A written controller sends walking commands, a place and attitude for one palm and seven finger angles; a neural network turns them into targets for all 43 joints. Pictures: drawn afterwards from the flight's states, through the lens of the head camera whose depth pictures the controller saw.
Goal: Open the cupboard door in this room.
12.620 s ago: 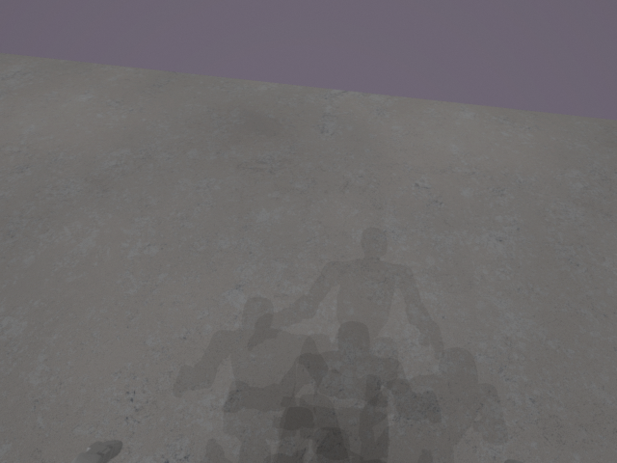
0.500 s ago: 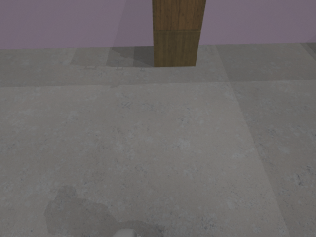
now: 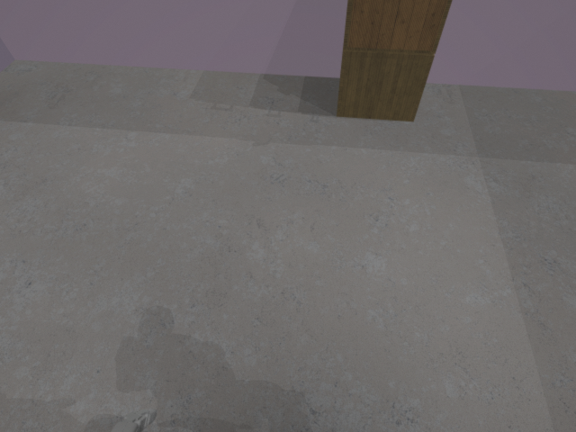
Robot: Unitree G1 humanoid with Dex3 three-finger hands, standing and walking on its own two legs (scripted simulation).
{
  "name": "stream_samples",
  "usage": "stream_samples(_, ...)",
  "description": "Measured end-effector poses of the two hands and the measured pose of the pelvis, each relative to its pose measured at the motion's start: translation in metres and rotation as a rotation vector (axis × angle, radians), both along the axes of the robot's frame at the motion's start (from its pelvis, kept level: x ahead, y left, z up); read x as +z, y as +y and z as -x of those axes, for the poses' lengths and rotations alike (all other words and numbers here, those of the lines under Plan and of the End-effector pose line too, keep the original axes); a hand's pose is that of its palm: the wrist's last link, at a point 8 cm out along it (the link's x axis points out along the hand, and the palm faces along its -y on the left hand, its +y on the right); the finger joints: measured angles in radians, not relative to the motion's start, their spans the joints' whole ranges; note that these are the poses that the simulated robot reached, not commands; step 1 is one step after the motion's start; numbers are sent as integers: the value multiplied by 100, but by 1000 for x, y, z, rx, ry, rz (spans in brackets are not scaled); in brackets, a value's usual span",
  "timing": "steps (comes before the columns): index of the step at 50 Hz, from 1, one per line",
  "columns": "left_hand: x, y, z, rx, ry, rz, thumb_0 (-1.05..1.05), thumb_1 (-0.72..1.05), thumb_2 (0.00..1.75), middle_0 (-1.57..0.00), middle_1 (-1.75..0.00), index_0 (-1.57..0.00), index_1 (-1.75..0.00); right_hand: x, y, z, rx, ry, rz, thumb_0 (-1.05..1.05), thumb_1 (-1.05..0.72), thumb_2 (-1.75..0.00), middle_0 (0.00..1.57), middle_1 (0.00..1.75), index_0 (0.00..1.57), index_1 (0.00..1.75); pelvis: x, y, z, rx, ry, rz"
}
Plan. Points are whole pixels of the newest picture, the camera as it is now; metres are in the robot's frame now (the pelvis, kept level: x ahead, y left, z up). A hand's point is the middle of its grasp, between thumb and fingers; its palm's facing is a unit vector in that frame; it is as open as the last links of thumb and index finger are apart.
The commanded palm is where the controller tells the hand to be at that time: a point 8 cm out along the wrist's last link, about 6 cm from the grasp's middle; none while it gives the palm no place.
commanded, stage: turn or walk to find it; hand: left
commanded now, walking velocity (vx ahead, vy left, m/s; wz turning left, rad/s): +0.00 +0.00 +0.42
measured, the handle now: out of the picture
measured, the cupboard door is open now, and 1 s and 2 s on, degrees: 0 0 0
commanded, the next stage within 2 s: none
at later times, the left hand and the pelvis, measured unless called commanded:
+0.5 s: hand out of the picture -0.06 +0.20 -0.17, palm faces +0.28 -0.92 -0.26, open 7.4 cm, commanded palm none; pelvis -0.02 +0.00 -0.01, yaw +15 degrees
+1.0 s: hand out of the picture +0.00 +0.20 -0.15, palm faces +0.41 -0.87 -0.29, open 7.4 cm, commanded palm none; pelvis -0.02 -0.03 +0.00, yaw +26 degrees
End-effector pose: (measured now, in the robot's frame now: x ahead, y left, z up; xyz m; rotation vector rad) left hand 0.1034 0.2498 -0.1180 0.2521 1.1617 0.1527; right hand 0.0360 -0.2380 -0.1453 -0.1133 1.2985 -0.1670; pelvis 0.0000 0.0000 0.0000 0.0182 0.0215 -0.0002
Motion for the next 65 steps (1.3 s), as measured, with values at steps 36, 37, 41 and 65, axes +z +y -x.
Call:
stream_samples(36, -17, 26, 189, 435, 148, 48, 1, 91, 90, -20, -29, -19, -30, 27, 58, -113, 448, -141, 43, 1, -90, -90, 20, 30, 20, 30, 4, 14, 27, 336, -20, 19)
stream_samples(37, -15, 26, 183, 435, 130, 44, 1, 91, 90, -20, -29, -19, -30, 27, 58, -112, 449, -137, 38, 1, -90, -90, 20, 30, 20, 30, 4, 13, 26, 342, -19, 18)
stream_samples(41, -8, 22, 160, 427, 65, 27, 1, 91, 90, -20, -29, -19, -30, 19, 51, -104, 446, -110, 19, 1, -90, -90, 20, 30, 20, 30, 4, 5, 25, 373, -16, 11)
stream_samples(65, -5, -54, 224, 654, 97, 47, 0, 91, 90, -20, -30, -20, -30, 3, 24, -126, 631, 49, 44, 1, -91, -90, 19, 30, 19, 30, 3, -27, 18, 608, -16, -23)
